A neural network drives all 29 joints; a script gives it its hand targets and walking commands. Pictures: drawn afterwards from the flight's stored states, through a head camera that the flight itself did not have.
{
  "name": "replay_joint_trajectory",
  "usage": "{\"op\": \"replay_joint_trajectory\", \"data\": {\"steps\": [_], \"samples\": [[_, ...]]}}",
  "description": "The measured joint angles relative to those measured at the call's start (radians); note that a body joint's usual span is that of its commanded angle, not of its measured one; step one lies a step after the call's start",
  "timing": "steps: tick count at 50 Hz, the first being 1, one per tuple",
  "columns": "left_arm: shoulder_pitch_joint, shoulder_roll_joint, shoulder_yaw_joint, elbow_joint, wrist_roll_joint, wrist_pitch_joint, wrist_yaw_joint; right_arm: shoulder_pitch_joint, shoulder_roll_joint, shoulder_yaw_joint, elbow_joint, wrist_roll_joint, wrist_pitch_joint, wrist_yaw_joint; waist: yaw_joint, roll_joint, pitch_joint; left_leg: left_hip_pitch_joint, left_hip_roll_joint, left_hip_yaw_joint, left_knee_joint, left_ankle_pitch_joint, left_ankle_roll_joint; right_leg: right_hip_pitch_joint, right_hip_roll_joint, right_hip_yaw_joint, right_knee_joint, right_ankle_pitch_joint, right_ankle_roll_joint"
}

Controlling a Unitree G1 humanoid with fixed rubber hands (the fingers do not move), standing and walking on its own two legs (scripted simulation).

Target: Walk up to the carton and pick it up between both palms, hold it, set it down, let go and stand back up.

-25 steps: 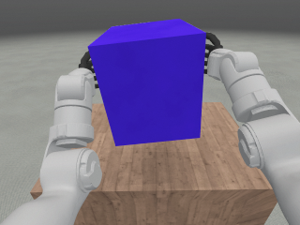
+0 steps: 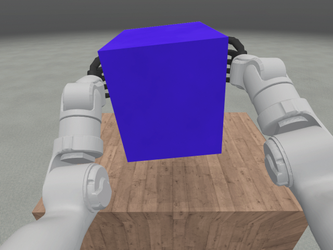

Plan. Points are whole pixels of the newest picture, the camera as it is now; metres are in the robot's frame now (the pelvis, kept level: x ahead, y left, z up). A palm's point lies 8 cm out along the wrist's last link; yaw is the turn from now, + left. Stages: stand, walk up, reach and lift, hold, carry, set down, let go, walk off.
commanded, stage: hold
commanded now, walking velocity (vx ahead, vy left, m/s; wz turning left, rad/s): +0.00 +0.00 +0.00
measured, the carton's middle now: (167, 84) +0.45 +0.00 +0.29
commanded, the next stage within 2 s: set down in 0.58 s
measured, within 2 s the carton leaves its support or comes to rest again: neither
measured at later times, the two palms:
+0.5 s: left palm (95, 88) +0.38 +0.16 +0.31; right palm (234, 71) +0.37 -0.15 +0.34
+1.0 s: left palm (87, 85) +0.38 +0.18 +0.32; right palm (226, 67) +0.39 -0.13 +0.35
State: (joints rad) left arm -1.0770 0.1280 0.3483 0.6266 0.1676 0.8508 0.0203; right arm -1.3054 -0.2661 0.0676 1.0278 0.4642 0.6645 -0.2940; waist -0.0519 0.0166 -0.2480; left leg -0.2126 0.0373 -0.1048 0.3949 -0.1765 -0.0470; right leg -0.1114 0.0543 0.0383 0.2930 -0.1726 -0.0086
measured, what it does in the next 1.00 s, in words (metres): stands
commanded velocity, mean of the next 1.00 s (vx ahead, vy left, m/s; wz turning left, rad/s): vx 0.00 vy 0.00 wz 0.00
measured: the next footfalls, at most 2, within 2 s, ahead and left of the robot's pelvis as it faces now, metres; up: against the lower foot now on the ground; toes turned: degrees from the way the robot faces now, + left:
none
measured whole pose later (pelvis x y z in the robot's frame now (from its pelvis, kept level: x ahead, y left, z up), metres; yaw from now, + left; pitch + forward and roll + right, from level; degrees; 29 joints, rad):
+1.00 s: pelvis +0.00 -0.01 +0.00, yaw +2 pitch -5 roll -1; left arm -1.11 0.10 0.47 0.71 0.31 0.66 -0.01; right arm -1.33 -0.18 -0.16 1.19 0.21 0.39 -0.20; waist -0.06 -0.02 -0.16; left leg -0.11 0.02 -0.14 0.33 -0.15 -0.05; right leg -0.01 0.04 0.00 0.26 -0.18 -0.01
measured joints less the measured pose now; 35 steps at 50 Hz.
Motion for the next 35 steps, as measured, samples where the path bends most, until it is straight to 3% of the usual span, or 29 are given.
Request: {"op": "replay_joint_trajectory", "data": {"steps": [20,35], "samples": [[0.061,-0.004,-0.014,-0.096,-0.001,0.033,-0.004,0.063,0.005,0.031,-0.095,0.03,0.02,-0.02,-0.012,-0.001,0.01,0.013,-0.003,0.0,0.015,-0.02,0.005,0.026,-0.002,0.002,-0.011,-0.007,0.005],[0.026,-0.016,0.023,-0.082,0.007,0.019,0.004,0.017,0.002,0.002,-0.059,0.007,0.007,-0.007,-0.027,0.003,0.031,0.025,-0.013,-0.005,0.012,-0.011,0.011,0.032,-0.01,-0.001,0.003,-0.01,0.009]]}}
